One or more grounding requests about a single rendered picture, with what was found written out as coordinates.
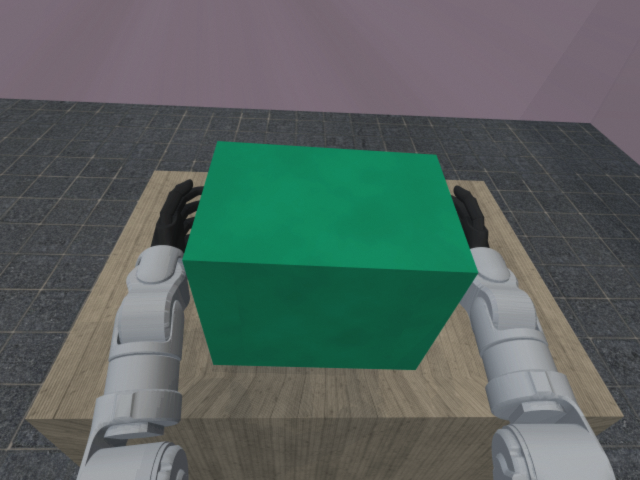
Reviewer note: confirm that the pedestal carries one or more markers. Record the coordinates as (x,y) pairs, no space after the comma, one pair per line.
(309,423)

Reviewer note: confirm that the robot right forearm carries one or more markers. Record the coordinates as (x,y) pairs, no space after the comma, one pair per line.
(524,385)

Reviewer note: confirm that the right robot hand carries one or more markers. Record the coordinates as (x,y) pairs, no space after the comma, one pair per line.
(471,218)

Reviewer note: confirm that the robot right upper arm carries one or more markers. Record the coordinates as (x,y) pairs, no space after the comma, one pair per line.
(547,452)

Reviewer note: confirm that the robot left forearm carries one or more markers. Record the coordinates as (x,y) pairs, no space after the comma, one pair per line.
(141,391)

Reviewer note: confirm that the robot left upper arm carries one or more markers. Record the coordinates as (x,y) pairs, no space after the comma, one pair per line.
(151,461)

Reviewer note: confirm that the left robot hand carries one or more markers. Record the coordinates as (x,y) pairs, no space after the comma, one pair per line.
(172,225)

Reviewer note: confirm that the carton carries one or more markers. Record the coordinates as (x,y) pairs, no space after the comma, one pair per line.
(324,257)

